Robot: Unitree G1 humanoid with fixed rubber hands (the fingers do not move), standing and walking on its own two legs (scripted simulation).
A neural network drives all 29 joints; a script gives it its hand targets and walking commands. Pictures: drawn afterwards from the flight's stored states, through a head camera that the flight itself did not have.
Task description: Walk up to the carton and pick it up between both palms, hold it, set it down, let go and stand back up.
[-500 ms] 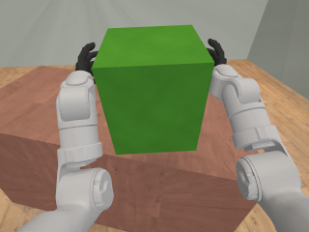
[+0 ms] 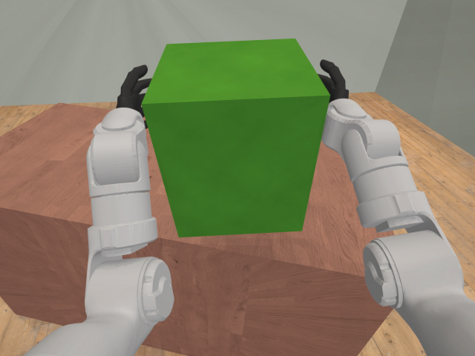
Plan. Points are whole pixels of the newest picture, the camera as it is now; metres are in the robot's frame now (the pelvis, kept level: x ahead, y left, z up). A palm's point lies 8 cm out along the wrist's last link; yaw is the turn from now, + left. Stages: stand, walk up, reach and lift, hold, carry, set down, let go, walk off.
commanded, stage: hold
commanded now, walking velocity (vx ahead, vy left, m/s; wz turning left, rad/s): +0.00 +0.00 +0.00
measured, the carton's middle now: (235, 139) +0.38 +0.01 +0.23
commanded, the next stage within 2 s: none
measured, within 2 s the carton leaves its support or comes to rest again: neither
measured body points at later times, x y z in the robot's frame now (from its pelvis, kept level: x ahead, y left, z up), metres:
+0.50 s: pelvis +0.00 +0.00 +0.00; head -0.07 +0.03 +0.44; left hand +0.37 +0.17 +0.28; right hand +0.39 -0.13 +0.30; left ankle +0.03 +0.12 -0.75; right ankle +0.01 -0.09 -0.75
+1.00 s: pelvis +0.00 +0.00 +0.00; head -0.06 +0.04 +0.44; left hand +0.37 +0.18 +0.28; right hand +0.39 -0.13 +0.29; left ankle +0.03 +0.12 -0.75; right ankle +0.01 -0.09 -0.75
